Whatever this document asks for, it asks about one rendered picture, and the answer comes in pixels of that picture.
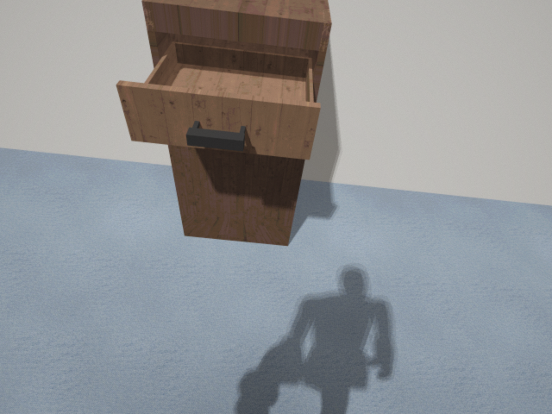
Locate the handle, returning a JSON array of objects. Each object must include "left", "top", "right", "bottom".
[{"left": 186, "top": 121, "right": 246, "bottom": 151}]

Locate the cabinet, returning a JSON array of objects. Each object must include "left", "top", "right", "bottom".
[{"left": 142, "top": 0, "right": 332, "bottom": 246}]

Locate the drawer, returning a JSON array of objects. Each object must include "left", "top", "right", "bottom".
[{"left": 116, "top": 41, "right": 321, "bottom": 160}]

